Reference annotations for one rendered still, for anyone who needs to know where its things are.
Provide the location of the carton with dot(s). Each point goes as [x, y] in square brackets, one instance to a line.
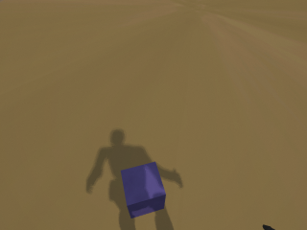
[144, 190]

